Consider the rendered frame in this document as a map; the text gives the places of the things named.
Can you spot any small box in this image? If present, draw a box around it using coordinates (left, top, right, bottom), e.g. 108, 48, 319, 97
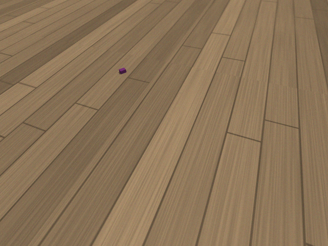
119, 68, 126, 74

